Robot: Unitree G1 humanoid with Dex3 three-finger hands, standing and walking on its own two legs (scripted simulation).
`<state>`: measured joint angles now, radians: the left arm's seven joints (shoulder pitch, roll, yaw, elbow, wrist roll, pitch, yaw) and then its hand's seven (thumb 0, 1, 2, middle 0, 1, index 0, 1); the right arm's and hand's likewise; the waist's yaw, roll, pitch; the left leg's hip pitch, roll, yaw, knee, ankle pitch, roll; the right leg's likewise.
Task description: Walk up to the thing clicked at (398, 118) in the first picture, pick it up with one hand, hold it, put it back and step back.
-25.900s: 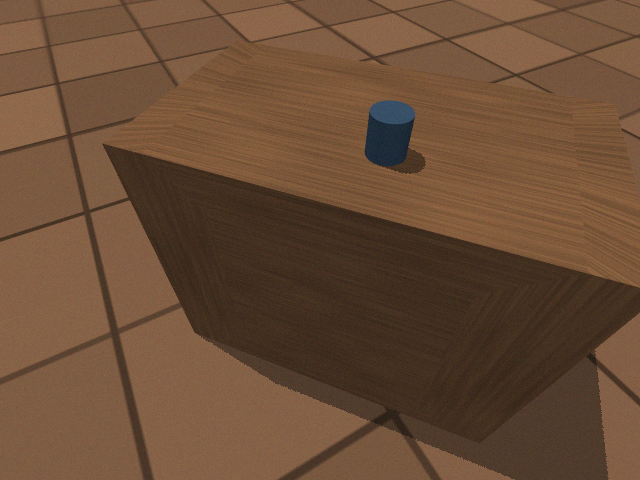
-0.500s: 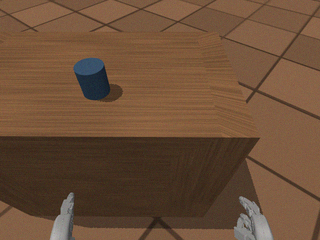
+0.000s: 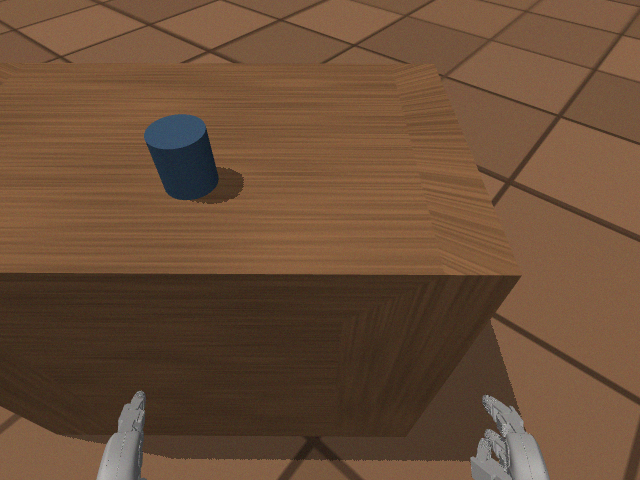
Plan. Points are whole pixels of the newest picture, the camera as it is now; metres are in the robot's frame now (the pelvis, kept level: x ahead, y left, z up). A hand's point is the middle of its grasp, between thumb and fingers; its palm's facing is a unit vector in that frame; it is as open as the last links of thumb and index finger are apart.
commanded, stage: home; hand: left
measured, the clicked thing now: (184, 158) +0.53 +0.20 +0.12
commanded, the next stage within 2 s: stand in 0.96 s
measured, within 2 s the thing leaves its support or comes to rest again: neither
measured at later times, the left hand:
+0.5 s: hand (171, 469) +0.17 +0.19 -0.06, palm faces +0.13 -0.95 -0.29, open 17.7 cm
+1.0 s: hand (164, 478) +0.16 +0.20 -0.07, palm faces +0.05 -0.94 -0.33, open 17.7 cm
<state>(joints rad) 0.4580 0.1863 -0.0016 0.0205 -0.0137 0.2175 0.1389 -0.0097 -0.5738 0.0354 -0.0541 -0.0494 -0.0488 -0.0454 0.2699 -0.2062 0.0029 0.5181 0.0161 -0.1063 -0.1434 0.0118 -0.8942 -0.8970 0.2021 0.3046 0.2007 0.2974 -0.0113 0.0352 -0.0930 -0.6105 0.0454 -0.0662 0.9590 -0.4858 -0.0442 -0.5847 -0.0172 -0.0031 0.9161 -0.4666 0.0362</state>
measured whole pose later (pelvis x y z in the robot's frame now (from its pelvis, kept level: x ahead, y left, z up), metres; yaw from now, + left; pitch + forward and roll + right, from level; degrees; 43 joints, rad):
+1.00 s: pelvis -0.01 +0.00 +0.00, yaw +1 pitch +5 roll -1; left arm 0.38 0.24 -0.02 0.16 0.04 0.16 0.09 -0.01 -0.59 0.02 -0.05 -0.05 -0.05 -0.04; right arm 0.23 -0.23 0.01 0.61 -0.06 -0.10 -0.12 0.01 -0.89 -0.90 0.20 0.30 0.20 0.30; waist 0.01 0.01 -0.04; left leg -0.57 0.03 -0.06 0.96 -0.48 -0.03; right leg -0.55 -0.04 0.00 0.93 -0.47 0.03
